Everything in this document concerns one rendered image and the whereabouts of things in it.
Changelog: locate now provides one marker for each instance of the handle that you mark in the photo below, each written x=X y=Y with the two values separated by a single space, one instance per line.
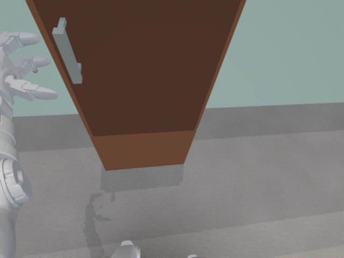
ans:
x=64 y=46

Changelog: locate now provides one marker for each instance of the left robot forearm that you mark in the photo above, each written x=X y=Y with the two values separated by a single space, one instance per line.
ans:
x=7 y=128

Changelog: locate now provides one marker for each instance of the left robot hand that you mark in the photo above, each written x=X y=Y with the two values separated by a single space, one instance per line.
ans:
x=21 y=66

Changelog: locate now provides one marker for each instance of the left robot shin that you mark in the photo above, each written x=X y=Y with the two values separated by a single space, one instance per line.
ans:
x=127 y=242

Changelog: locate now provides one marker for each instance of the left robot thigh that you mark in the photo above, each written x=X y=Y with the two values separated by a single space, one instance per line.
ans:
x=127 y=251

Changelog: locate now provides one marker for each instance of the left robot upper arm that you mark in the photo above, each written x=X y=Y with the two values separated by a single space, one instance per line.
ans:
x=15 y=189

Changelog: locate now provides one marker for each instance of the cupboard door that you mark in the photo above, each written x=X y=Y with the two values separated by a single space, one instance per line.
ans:
x=147 y=65

